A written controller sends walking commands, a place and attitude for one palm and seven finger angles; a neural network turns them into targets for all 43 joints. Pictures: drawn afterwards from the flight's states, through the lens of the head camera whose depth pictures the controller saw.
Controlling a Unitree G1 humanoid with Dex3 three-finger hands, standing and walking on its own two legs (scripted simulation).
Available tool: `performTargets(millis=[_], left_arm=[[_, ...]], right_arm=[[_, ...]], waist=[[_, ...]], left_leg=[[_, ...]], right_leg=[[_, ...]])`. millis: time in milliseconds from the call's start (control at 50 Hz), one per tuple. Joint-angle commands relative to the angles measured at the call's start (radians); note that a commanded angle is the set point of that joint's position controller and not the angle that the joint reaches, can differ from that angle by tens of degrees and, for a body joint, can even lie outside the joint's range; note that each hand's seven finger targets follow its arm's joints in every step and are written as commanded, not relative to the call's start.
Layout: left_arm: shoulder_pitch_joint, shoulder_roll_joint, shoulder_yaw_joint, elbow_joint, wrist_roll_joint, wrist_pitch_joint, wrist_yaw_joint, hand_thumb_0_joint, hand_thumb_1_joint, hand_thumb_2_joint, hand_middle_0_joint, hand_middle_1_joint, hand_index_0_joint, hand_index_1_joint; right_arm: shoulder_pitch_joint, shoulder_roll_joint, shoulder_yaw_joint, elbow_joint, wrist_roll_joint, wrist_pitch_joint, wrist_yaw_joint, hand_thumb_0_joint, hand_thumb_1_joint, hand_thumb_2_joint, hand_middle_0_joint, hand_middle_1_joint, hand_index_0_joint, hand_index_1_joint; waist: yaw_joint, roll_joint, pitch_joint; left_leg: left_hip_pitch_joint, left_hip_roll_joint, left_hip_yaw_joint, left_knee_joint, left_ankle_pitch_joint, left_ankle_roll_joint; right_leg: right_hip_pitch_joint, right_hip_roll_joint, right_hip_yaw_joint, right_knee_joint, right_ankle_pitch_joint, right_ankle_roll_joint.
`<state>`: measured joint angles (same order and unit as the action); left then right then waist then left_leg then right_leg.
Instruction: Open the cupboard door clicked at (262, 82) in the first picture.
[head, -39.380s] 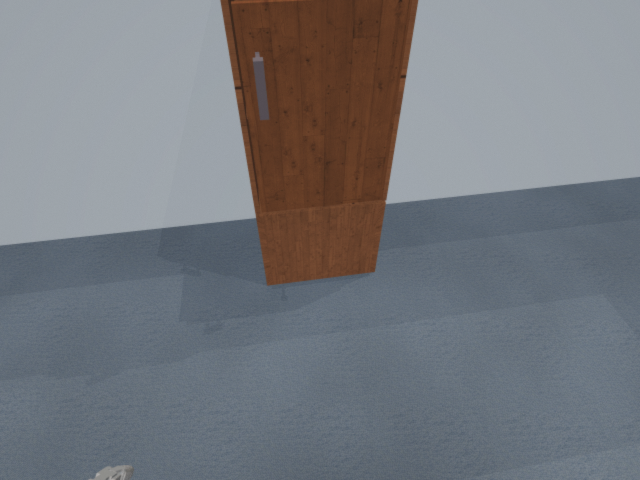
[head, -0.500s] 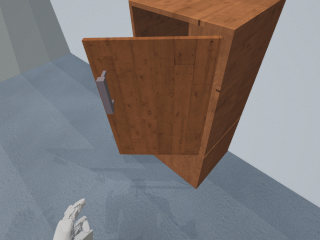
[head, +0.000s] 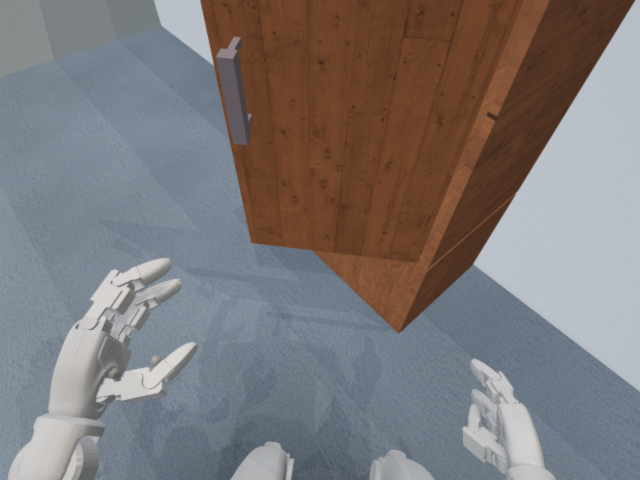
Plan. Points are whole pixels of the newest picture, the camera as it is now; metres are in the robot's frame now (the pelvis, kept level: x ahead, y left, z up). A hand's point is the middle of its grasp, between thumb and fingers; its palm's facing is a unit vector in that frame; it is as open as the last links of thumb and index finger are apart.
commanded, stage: raise the hand with hooked fingers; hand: left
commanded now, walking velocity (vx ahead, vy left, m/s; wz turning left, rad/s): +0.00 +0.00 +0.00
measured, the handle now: (239, 92) +0.60 +0.19 +0.14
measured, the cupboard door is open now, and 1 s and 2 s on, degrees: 41 41 41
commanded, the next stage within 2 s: move the hooked fingers beside the handle in 1.46 s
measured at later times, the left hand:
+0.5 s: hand (122, 295) +0.27 +0.24 +0.11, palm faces -0.03 -1.00 -0.07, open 12.8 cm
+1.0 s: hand (83, 206) +0.33 +0.28 +0.17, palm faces +0.03 -1.00 -0.05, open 14.0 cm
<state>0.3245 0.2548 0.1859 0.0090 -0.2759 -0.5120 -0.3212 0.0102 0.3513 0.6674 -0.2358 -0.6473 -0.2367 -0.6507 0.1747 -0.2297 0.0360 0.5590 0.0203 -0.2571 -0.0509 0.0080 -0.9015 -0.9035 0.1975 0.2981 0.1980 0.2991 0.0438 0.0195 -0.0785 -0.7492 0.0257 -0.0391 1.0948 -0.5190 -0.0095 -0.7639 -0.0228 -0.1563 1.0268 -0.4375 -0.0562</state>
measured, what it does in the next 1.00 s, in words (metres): rises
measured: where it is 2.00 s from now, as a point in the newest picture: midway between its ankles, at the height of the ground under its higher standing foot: outside the picture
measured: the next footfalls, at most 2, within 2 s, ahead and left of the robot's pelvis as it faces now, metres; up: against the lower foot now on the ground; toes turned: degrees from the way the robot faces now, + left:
none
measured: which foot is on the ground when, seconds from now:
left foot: down 0.00-1.00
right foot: down 0.00-1.00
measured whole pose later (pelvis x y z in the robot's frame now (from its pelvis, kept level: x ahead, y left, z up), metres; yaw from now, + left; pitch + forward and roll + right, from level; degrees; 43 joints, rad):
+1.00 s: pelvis +0.03 +0.01 +0.05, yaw -2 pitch +4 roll -1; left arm -0.12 0.44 0.44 0.38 -0.34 -0.12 -0.47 -0.01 -0.50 0.30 -0.30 -1.19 -0.30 -1.20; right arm 0.28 -0.28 0.07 0.61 0.05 -0.23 -0.11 0.01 -0.90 -0.90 0.20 0.30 0.20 0.30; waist 0.02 0.04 -0.04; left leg -0.38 0.01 0.02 0.70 -0.39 0.01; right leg -0.42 -0.01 -0.10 0.66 -0.31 -0.02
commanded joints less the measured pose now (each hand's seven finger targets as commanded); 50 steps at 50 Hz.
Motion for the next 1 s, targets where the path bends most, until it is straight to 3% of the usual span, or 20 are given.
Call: performTargets(millis=[0,60,100,180,240,280,340,400,420,440,500,580,620,660,680,720,800,840,920,980], left_arm=[[-0.039,0.165,0.103,0.016,-0.048,0.173,-0.087,0.0,0.13,0.57,-0.255,-0.795,-0.255,-0.795],[-0.039,0.21,0.211,-0.092,-0.096,0.261,-0.055,0.0,0.06,0.54,-0.26,-0.84,-0.26,-0.84],[-0.05,0.221,0.26,-0.154,-0.116,0.247,-0.005,0.0,0.013,0.52,-0.263,-0.87,-0.263,-0.87],[-0.079,0.169,0.207,-0.198,-0.073,0.142,0.066,0.0,-0.08,0.48,-0.27,-0.93,-0.27,-0.93],[-0.138,0.161,0.149,-0.163,-0.046,0.104,0.038,0.0,-0.15,0.45,-0.275,-0.975,-0.275,-0.975],[-0.162,0.164,0.132,-0.129,-0.043,0.113,0.005,0.0,-0.197,0.43,-0.278,-1.005,-0.278,-1.005],[-0.235,0.227,0.164,-0.11,-0.056,0.153,-0.044,0.0,-0.267,0.4,-0.283,-1.05,-0.283,-1.05],[-0.289,0.311,0.247,-0.141,-0.071,0.178,-0.041,0.0,-0.337,0.37,-0.288,-1.095,-0.288,-1.095],[-0.303,0.299,0.247,-0.152,-0.075,0.181,-0.037,0.0,-0.36,0.36,-0.29,-1.11,-0.29,-1.11],[-0.297,0.303,0.266,-0.137,-0.083,0.183,-0.027,0.0,-0.383,0.35,-0.292,-1.125,-0.292,-1.125],[-0.333,0.305,0.283,-0.08,-0.096,0.197,-0.023,0.0,-0.453,0.32,-0.297,-1.17,-0.297,-1.17],[-0.385,0.273,0.23,0.012,-0.076,0.257,-0.059,0.0,-0.5,0.3,-0.3,-1.2,-0.3,-1.2],[-0.435,0.283,0.217,0.039,-0.072,0.293,-0.09,0.0,-0.5,0.3,-0.3,-1.2,-0.3,-1.2],[-0.476,0.314,0.234,0.034,-0.071,0.315,-0.11,0.0,-0.5,0.3,-0.3,-1.2,-0.3,-1.2],[-0.498,0.342,0.262,0.041,-0.073,0.322,-0.111,0.0,-0.5,0.3,-0.3,-1.2,-0.3,-1.2],[-0.559,0.395,0.309,0.031,-0.083,0.316,-0.117,0.0,-0.5,0.3,-0.3,-1.2,-0.3,-1.2],[-0.618,0.434,0.351,0.034,-0.087,0.287,-0.107,0.0,-0.5,0.3,-0.3,-1.2,-0.3,-1.2],[-0.636,0.419,0.337,0.07,-0.085,0.288,-0.113,0.0,-0.5,0.3,-0.3,-1.2,-0.3,-1.2],[-0.659,0.418,0.324,0.208,-0.086,0.341,-0.153,0.0,-0.5,0.3,-0.3,-1.2,-0.3,-1.2],[-0.65,0.409,0.312,0.255,-0.086,0.374,-0.178,0.0,-0.5,0.3,-0.3,-1.2,-0.3,-1.2]], right_arm=[[-0.008,-0.166,-0.066,-0.156,0.037,-0.037,-0.035,0.0,-0.9,-0.9,0.2,0.3,0.2,0.3],[-0.032,-0.144,-0.062,-0.19,0.034,-0.03,-0.036,0.0,-0.9,-0.9,0.2,0.3,0.2,0.3],[-0.034,-0.125,-0.056,-0.187,0.023,-0.035,-0.031,0.0,-0.9,-0.9,0.2,0.3,0.2,0.3],[0.017,-0.125,-0.061,-0.15,0.008,-0.056,-0.013,0.0,-0.9,-0.9,0.2,0.3,0.2,0.3],[0.044,-0.152,-0.062,-0.134,0.007,-0.069,-0.013,0.0,-0.9,-0.9,0.2,0.3,0.2,0.3],[0.054,-0.167,-0.062,-0.125,0.016,-0.076,-0.021,0.0,-0.9,-0.9,0.2,0.3,0.2,0.3],[0.051,-0.184,-0.061,-0.124,0.027,-0.078,-0.039,0.0,-0.9,-0.9,0.2,0.3,0.2,0.3],[0.046,-0.185,-0.055,-0.126,0.023,-0.08,-0.051,0.0,-0.9,-0.9,0.2,0.3,0.2,0.3],[0.043,-0.176,-0.051,-0.126,0.022,-0.079,-0.05,0.0,-0.9,-0.9,0.2,0.3,0.2,0.3],[0.047,-0.172,-0.052,-0.124,0.022,-0.077,-0.052,0.0,-0.9,-0.9,0.2,0.3,0.2,0.3],[0.046,-0.174,-0.043,-0.118,0.019,-0.07,-0.049,0.0,-0.9,-0.9,0.2,0.3,0.2,0.3],[0.04,-0.177,-0.039,-0.113,0.03,-0.058,-0.051,0.0,-0.9,-0.9,0.2,0.3,0.2,0.3],[0.043,-0.183,-0.036,-0.117,0.034,-0.05,-0.054,0.0,-0.9,-0.9,0.2,0.3,0.2,0.3],[0.043,-0.185,-0.037,-0.119,0.035,-0.048,-0.059,0.0,-0.9,-0.9,0.2,0.3,0.2,0.3],[0.043,-0.185,-0.035,-0.121,0.033,-0.047,-0.062,0.0,-0.9,-0.9,0.2,0.3,0.2,0.3],[0.034,-0.182,-0.029,-0.12,0.03,-0.041,-0.063,0.0,-0.9,-0.9,0.2,0.3,0.2,0.3],[0.032,-0.176,-0.024,-0.109,0.026,-0.042,-0.065,0.0,-0.9,-0.9,0.2,0.3,0.2,0.3],[0.035,-0.174,-0.023,-0.099,0.029,-0.041,-0.066,0.0,-0.9,-0.9,0.2,0.3,0.2,0.3],[0.038,-0.186,-0.024,-0.09,0.038,-0.03,-0.073,0.0,-0.9,-0.9,0.2,0.3,0.2,0.3],[0.04,-0.193,-0.028,-0.098,0.041,-0.025,-0.074,0.0,-0.9,-0.9,0.2,0.3,0.2,0.3]], waist=[[-0.039,-0.05,-0.162],[0.011,-0.057,-0.267],[0.034,-0.05,-0.258],[-0.008,0.002,-0.195],[-0.048,0.025,-0.164],[-0.062,0.028,-0.144],[-0.055,0.041,-0.154],[-0.023,0.086,-0.19],[-0.023,0.096,-0.207],[-0.02,0.057,-0.202],[-0.018,0.068,-0.158],[-0.034,0.081,-0.111],[-0.04,0.052,-0.118],[-0.038,0.055,-0.151],[-0.035,0.026,-0.159],[-0.029,0.032,-0.173],[-0.017,0.08,-0.194],[-0.026,0.091,-0.189],[-0.033,0.04,-0.134],[-0.028,0.03,-0.133]], left_leg=[[0.023,-0.037,0.012,-0.24,0.148,0.034],[0.063,-0.046,0.024,-0.277,0.225,0.03],[0.089,-0.039,0.01,-0.299,0.288,0.024],[0.141,-0.028,0.014,-0.329,0.323,0.021],[0.167,-0.025,0.015,-0.331,0.293,0.024],[0.173,-0.023,0.01,-0.343,0.242,0.025],[0.199,-0.024,0.006,-0.368,0.219,0.026],[0.252,-0.023,-0.005,-0.393,0.287,0.022],[0.28,-0.023,-0.007,-0.404,0.323,0.019],[0.287,-0.021,-0.008,-0.408,0.35,0.017],[0.293,-0.023,-0.003,-0.419,0.367,0.012],[0.312,-0.019,0.002,-0.446,0.361,0.012],[0.327,-0.018,0.001,-0.457,0.364,0.016],[0.349,-0.019,0.003,-0.462,0.38,0.019],[0.348,-0.02,0.001,-0.464,0.378,0.021],[0.36,-0.023,0.002,-0.47,0.39,0.021],[0.408,-0.023,0.002,-0.48,0.44,0.014],[0.423,-0.022,0.007,-0.491,0.451,0.015],[0.391,-0.023,0.015,-0.512,0.395,0.024],[0.377,-0.028,0.02,-0.516,0.38,0.028]], right_leg=[[0.255,0.009,0.181,-0.292,-0.029,0.041],[0.363,-0.01,0.174,-0.303,0.045,0.053],[0.39,0.006,0.149,-0.278,0.129,0.04],[0.314,0.021,0.107,-0.254,0.208,0.039],[0.268,0.022,0.103,-0.262,0.183,0.038],[0.247,0.021,0.101,-0.284,0.126,0.038],[0.284,0.018,0.111,-0.316,0.101,0.036],[0.345,0.023,0.101,-0.312,0.17,0.026],[0.358,0.024,0.092,-0.311,0.207,0.026],[0.371,0.026,0.089,-0.316,0.238,0.029],[0.38,0.032,0.09,-0.328,0.267,0.026],[0.369,0.029,0.086,-0.356,0.275,0.028],[0.388,0.031,0.088,-0.371,0.286,0.029],[0.408,0.03,0.094,-0.383,0.304,0.031],[0.42,0.03,0.095,-0.389,0.306,0.032],[0.451,0.033,0.102,-0.399,0.318,0.028],[0.474,0.037,0.104,-0.405,0.352,0.023],[0.473,0.034,0.103,-0.416,0.366,0.025],[0.47,0.029,0.109,-0.446,0.336,0.029],[0.473,0.021,0.115,-0.457,0.325,0.031]])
